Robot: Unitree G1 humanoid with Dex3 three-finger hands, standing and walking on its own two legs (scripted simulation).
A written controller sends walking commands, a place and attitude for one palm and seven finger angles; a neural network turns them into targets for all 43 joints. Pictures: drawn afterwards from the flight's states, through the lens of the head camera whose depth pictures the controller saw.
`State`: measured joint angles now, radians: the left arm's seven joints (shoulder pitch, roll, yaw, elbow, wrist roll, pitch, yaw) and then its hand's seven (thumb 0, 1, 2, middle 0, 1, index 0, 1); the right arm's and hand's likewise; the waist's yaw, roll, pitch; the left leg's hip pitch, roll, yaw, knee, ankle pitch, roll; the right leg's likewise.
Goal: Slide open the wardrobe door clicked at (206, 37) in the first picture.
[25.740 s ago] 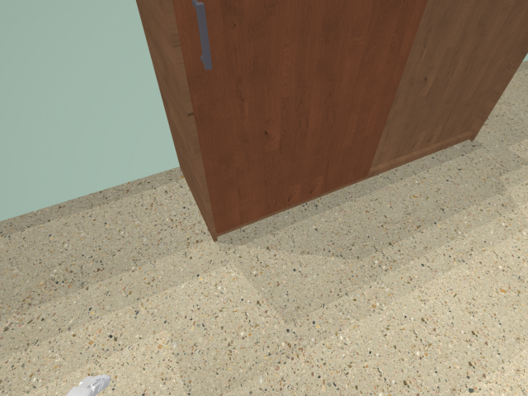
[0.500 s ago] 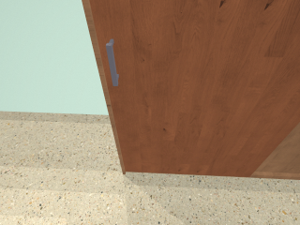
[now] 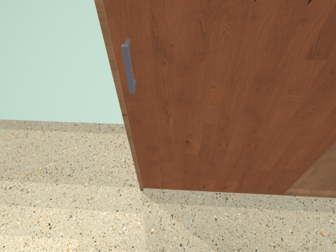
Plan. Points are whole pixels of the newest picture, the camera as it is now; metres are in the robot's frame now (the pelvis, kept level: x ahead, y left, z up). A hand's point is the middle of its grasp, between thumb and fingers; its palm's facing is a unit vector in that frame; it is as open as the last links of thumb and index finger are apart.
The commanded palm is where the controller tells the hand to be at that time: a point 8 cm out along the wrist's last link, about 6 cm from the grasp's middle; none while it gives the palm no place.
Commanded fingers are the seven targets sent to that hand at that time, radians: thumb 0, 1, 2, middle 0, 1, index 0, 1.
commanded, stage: look again from close up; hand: left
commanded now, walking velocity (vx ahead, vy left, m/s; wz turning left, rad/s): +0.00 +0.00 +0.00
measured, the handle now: (130, 67) +0.57 +0.15 +0.15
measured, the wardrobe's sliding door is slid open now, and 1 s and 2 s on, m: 0.00 0.00 0.00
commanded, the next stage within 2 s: raise the hand with hooked fingers in 0.52 s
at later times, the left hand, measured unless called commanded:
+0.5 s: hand out of the picture +0.02 +0.16 -0.17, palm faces +0.04 -0.98 -0.21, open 7.4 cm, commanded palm none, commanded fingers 0.00 0.90 0.90 -0.20 -0.30 -0.20 -0.30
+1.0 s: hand (102, 223) +0.19 +0.17 -0.02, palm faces +0.00 -1.00 +0.03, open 8.3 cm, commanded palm +0.15 +0.24 -0.01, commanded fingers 0.00 0.43 0.70 -0.23 -0.60 -0.23 -0.60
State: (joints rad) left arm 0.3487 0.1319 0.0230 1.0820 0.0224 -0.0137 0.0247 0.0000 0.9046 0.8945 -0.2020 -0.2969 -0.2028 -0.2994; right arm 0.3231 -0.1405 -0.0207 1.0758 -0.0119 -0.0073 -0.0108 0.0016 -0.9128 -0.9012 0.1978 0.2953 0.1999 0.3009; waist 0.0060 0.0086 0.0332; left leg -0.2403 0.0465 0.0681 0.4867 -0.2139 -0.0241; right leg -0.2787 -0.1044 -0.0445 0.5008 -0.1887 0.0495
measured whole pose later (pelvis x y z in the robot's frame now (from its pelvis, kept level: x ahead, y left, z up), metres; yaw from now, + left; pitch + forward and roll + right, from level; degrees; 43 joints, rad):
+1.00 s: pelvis +0.01 -0.01 -0.04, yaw +1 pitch +4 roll +1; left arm 0.44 0.17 0.14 0.16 -0.25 -0.46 -0.33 0.00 0.66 0.79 -0.22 -0.46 -0.22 -0.46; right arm 0.16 -0.26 -0.08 0.52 0.03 -0.27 -0.01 0.01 -0.91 -0.90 0.20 0.30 0.20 0.30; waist 0.00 -0.05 -0.07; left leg -0.54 0.06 0.04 0.88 -0.41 -0.04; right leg -0.58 -0.10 -0.01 0.90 -0.40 0.04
